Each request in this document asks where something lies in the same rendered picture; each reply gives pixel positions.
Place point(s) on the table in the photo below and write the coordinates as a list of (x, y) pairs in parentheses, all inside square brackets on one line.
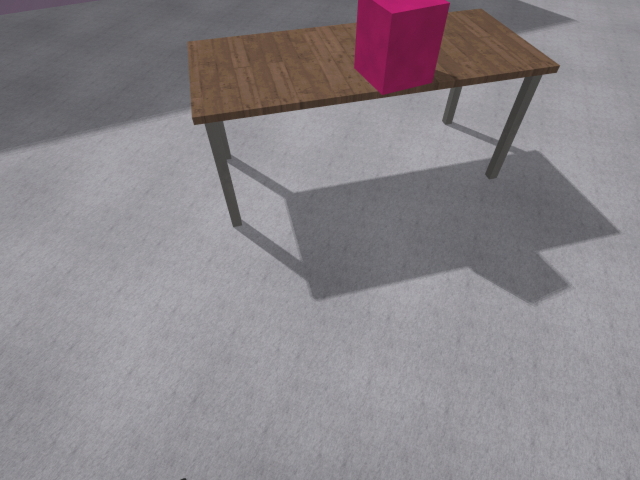
[(267, 73)]

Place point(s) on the carton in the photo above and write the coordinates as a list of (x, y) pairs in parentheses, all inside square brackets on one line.
[(398, 42)]

